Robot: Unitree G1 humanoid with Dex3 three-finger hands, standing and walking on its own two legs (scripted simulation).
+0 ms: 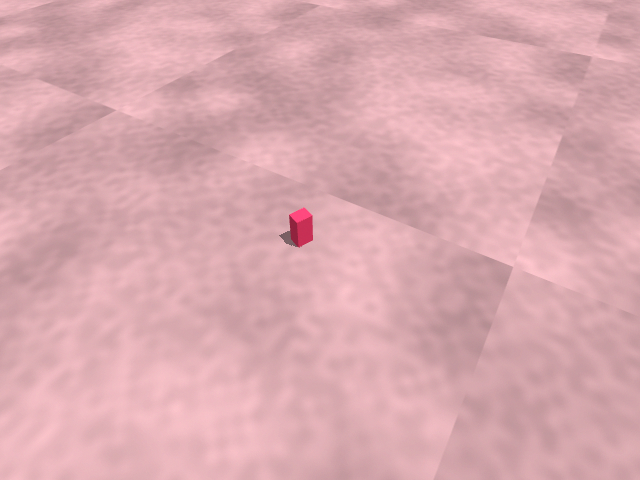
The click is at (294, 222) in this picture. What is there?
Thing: carton on end
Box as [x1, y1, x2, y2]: [289, 208, 312, 247]
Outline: 304,208 289,214 291,239 298,247 312,240 311,215
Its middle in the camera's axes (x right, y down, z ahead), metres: -0.07 -0.08 +1.67
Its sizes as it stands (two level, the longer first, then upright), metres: 0.076 0.062 0.150
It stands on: the floor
